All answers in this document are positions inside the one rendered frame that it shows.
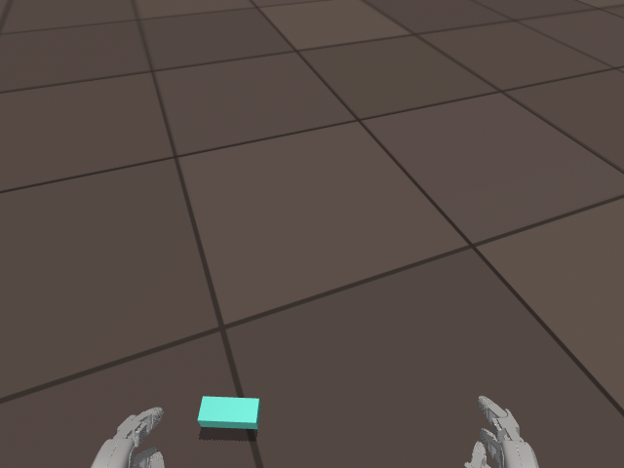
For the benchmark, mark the right robot hand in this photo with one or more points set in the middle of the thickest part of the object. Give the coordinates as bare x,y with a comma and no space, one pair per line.
506,446

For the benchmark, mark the left robot hand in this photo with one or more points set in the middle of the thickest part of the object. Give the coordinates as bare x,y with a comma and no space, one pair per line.
120,451

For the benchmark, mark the carton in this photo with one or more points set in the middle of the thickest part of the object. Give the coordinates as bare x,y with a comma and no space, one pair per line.
226,412

